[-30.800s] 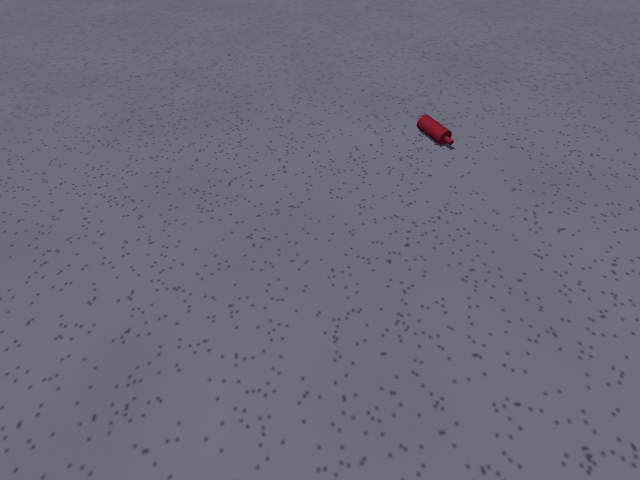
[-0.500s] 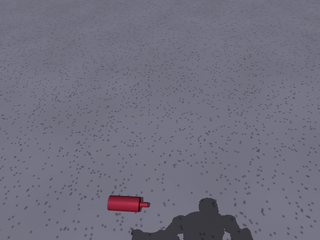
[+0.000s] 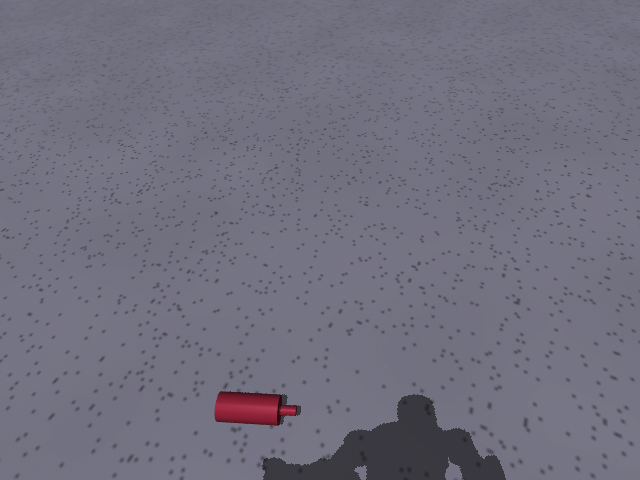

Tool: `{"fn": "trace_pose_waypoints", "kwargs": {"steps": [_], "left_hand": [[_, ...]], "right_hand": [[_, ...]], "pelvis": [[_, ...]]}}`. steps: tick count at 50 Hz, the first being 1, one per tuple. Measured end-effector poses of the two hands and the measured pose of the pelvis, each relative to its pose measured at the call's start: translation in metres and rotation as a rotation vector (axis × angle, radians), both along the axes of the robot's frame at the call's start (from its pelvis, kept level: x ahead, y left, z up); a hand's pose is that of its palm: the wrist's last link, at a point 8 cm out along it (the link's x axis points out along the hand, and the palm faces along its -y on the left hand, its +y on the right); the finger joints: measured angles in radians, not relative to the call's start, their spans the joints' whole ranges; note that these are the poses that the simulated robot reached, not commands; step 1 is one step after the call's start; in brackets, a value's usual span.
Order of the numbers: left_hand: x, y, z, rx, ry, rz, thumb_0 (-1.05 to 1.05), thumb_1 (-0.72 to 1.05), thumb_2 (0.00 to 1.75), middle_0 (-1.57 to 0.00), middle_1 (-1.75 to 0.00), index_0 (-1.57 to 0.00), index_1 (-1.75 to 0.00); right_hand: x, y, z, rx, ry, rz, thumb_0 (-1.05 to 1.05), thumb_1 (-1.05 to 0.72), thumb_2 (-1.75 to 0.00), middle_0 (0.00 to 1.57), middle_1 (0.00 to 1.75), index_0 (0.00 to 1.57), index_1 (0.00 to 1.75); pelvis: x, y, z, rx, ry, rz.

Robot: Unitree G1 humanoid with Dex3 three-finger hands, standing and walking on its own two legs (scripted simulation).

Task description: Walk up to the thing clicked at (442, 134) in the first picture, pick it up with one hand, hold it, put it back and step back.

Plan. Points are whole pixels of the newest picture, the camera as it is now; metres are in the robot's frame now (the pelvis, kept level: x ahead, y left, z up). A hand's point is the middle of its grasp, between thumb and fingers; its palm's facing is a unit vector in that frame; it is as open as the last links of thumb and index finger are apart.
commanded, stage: rise first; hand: left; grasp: from above
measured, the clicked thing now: (257, 408) +0.46 +0.25 -0.74
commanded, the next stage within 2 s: none
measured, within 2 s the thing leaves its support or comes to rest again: neither
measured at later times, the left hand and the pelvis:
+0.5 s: hand out of the picture +0.15 +0.26 -0.18, palm faces -0.07 -0.92 -0.38, open 11.9 cm; pelvis -0.01 +0.01 -0.03, yaw -1 degrees
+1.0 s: hand out of the picture +0.12 +0.27 -0.23, palm faces -0.16 -0.88 -0.46, open 14.1 cm; pelvis -0.02 +0.02 -0.10, yaw -1 degrees
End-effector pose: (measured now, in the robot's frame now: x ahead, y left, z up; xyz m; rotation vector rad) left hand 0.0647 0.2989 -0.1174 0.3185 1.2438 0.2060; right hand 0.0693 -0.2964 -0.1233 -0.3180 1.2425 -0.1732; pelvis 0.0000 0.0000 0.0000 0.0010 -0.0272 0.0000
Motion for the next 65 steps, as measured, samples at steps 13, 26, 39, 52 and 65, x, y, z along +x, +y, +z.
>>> {"fn": "trace_pose_waypoints", "kwargs": {"steps": [13, 26, 39, 52, 65], "left_hand": [[0.052, -0.006, -0.007, -0.025, -0.129, 0.013, 0.01, 0.71, 0.94, -0.15, -0.49, -0.15, -0.49], [0.077, 0.004, -0.024, 0.037, -0.075, -0.089, 0.01, -0.13, 0.97, -0.06, -1.01, -0.08, -0.99], [0.067, 0.008, -0.055, 0.079, -0.109, -0.154, 0.0, -0.52, 1.0, -0.07, -1.07, -0.07, -1.06], [0.057, 0.011, -0.072, 0.116, -0.085, -0.199, 0.0, -0.54, 0.97, -0.08, -1.07, -0.08, -1.06], [0.096, 0.03, -0.142, 0.256, -0.123, -0.436, 0.0, -0.57, 0.98, -0.1, -1.04, -0.09, -1.04]], "right_hand": [[0.013, 0.021, -0.003, 0.024, -0.145, -0.016, 0.01, -0.92, -0.91, 0.2, 0.3, 0.2, 0.29], [0.016, 0.05, -0.019, 0.08, -0.25, -0.054, 0.01, -0.91, -0.9, 0.2, 0.3, 0.2, 0.29], [0.061, 0.062, -0.038, 0.049, -0.395, 0.025, 0.01, -0.91, -0.9, 0.2, 0.3, 0.2, 0.29], [0.08, 0.074, -0.053, 0.054, -0.486, 0.074, 0.01, -0.92, -0.91, 0.2, 0.3, 0.2, 0.3], [0.073, 0.06, -0.124, 0.027, -0.474, 0.126, 0.01, -0.93, -0.91, 0.2, 0.3, 0.2, 0.3]], "pelvis": [[-0.012, 0.001, -0.011, -0.002, 0.082, 0.002], [-0.012, 0.012, -0.036, -0.008, 0.19, -0.019], [-0.013, 0.02, -0.076, -0.024, 0.281, -0.012], [-0.017, 0.021, -0.101, -0.038, 0.345, -0.006], [-0.038, 0.018, -0.169, -0.033, 0.48, -0.005]]}}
